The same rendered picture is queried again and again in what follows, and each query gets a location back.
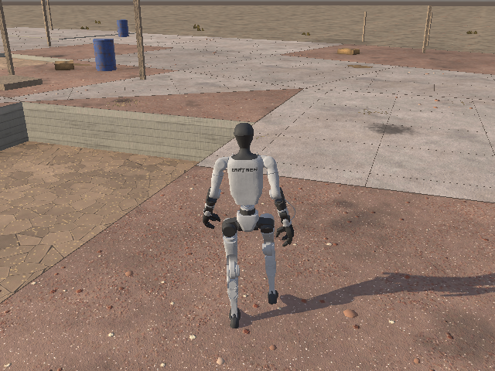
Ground right robot foot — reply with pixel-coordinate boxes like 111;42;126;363
268;290;278;305

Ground robot left hand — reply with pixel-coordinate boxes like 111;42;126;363
203;213;220;229

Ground right robot shin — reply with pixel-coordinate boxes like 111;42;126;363
265;243;276;294

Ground left robot upper arm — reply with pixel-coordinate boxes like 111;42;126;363
209;156;229;199

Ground robot right forearm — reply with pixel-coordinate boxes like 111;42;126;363
275;187;292;227

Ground right robot upper arm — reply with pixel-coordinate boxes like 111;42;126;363
261;155;281;199

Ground robot right hand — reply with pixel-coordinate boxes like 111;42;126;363
276;224;294;247

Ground robot left forearm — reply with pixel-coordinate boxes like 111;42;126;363
203;187;217;216

